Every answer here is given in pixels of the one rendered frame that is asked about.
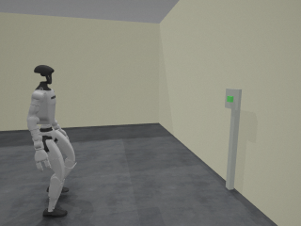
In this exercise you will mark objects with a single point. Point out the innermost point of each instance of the robot right forearm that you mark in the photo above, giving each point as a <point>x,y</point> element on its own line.
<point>34,129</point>

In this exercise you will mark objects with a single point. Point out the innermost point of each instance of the left robot hand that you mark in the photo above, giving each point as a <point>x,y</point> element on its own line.
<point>64,133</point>

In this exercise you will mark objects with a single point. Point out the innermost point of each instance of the robot right foot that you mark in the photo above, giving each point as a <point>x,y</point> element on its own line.
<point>56,213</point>

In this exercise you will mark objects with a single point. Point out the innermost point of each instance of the robot right upper arm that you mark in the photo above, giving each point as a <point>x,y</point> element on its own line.
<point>37,98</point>

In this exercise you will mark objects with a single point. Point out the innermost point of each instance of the button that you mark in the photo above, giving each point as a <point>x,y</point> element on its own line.
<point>230,99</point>

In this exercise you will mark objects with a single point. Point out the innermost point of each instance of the robot left forearm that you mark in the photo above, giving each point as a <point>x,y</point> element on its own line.
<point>56,126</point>

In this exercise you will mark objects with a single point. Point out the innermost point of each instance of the right robot hand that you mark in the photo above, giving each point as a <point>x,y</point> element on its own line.
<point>39,156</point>

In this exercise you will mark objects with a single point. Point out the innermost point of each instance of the panel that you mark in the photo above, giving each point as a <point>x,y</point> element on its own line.
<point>235,107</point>

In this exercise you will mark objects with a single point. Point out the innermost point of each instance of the robot right shin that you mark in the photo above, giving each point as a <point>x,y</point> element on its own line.
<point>55,189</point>

